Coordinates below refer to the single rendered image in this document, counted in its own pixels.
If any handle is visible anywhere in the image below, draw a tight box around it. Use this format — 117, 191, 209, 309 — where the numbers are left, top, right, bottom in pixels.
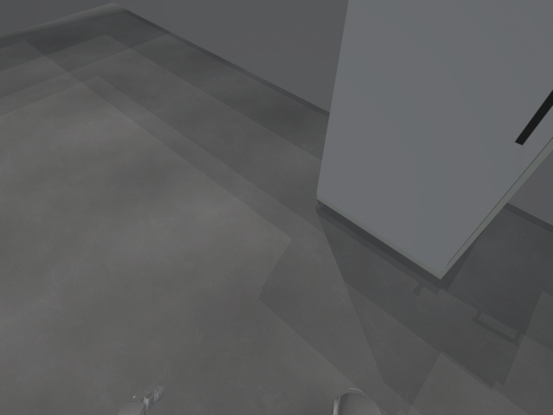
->
515, 90, 553, 145

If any fridge door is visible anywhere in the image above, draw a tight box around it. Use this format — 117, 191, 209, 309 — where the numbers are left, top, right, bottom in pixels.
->
316, 0, 553, 273

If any robot right thigh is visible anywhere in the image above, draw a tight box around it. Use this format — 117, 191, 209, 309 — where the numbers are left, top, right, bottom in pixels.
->
332, 393, 382, 415

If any robot right shin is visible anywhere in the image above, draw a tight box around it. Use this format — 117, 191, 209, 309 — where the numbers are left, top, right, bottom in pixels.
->
346, 388, 363, 395

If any left robot hand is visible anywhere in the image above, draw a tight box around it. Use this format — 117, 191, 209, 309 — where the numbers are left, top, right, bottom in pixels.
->
118, 386, 165, 415

